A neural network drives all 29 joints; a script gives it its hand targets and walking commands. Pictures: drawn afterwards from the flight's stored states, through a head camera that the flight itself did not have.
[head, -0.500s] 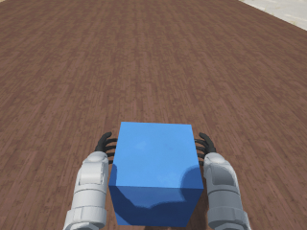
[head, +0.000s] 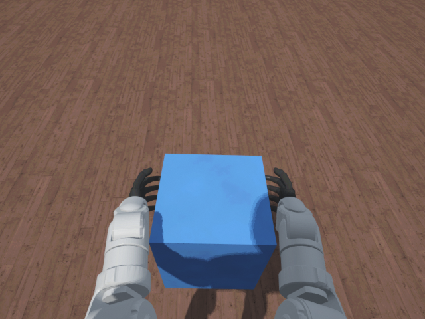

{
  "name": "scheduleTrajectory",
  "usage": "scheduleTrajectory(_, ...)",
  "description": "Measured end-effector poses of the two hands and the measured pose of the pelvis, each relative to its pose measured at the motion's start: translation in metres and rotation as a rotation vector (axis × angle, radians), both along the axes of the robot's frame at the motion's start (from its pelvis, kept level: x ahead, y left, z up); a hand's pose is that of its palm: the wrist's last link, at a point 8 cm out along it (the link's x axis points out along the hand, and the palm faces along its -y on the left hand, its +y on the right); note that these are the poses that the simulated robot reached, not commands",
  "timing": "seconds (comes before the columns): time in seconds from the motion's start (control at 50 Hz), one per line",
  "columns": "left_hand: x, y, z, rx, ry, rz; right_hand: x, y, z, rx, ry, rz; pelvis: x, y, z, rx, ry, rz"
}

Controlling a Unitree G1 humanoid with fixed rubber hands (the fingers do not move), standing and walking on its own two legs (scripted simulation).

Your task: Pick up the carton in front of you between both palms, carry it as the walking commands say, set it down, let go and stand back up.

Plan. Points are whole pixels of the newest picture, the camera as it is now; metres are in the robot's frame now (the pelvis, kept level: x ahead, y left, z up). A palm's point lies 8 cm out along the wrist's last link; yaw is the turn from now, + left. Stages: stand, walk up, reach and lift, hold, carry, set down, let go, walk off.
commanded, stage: set down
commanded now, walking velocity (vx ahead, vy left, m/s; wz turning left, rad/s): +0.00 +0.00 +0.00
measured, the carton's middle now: (211, 224) +0.31 +0.01 -0.07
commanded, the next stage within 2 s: none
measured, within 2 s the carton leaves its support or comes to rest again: neither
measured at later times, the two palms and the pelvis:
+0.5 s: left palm (141, 228) +0.35 +0.19 -0.18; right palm (252, 228) +0.36 -0.10 -0.17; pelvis -0.05 +0.01 -0.11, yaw +1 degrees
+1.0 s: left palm (146, 237) +0.39 +0.21 -0.34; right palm (238, 235) +0.41 -0.09 -0.33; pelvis -0.07 +0.00 -0.24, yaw +1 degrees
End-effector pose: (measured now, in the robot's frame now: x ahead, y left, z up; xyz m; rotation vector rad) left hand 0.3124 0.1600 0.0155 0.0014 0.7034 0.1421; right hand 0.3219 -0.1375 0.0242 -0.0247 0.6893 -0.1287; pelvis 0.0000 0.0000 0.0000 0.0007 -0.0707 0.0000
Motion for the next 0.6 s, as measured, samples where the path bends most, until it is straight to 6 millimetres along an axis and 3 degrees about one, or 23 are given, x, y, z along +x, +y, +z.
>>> scheduleTrajectory(0.08, 0.009, 0.005, -0.031, 0.017, 0.007, -0.007, 0.011, 0.005, -0.030, -0.016, 0.005, 0.016, -0.005, -0.002, -0.007, -0.003, 0.087, 0.005)
scheduleTrajectory(0.18, 0.011, 0.012, -0.083, 0.029, 0.014, -0.017, 0.013, 0.012, -0.084, -0.019, 0.011, 0.020, -0.014, -0.003, -0.020, -0.007, 0.235, 0.012)
scheduleTrajectory(0.32, 0.018, 0.021, -0.152, 0.011, -0.023, -0.015, 0.014, 0.020, -0.153, 0.012, -0.026, -0.015, -0.028, 0.000, -0.056, -0.014, 0.465, 0.016)
scheduleTrajectory(0.6, 0.046, 0.037, -0.222, -0.027, -0.052, 0.035, 0.049, 0.036, -0.222, 0.040, -0.055, -0.016, -0.055, 0.008, -0.138, -0.028, 0.682, 0.021)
